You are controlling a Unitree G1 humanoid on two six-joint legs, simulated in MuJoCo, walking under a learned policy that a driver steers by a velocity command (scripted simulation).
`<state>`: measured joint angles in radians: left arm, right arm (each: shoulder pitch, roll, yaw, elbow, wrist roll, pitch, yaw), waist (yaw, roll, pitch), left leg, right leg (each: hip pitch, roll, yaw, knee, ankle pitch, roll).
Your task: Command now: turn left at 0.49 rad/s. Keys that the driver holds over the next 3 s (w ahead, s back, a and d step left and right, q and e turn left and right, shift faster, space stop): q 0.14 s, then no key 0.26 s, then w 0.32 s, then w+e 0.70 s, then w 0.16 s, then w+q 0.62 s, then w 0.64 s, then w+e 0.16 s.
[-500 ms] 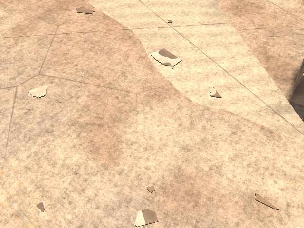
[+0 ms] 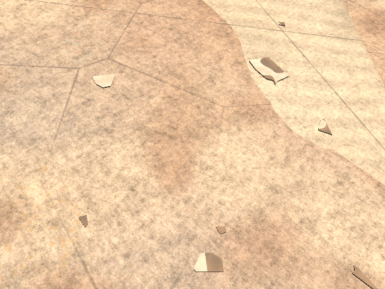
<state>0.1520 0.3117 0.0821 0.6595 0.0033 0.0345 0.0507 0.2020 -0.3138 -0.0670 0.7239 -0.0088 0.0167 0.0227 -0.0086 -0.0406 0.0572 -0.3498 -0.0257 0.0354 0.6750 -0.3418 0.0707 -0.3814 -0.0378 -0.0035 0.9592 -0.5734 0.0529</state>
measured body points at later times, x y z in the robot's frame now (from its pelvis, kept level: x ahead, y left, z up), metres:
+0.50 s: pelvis +0.02 -0.01 +0.01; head +0.04 +0.00 +0.46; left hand +0.11 +0.29 -0.09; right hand +0.22 -0.24 -0.08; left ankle +0.01 +0.08 -0.72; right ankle +0.03 -0.15 -0.72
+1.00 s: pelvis +0.18 +0.07 +0.02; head +0.20 +0.09 +0.47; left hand +0.22 +0.36 -0.11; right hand +0.34 -0.18 -0.07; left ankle +0.18 +0.17 -0.72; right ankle +0.12 -0.10 -0.63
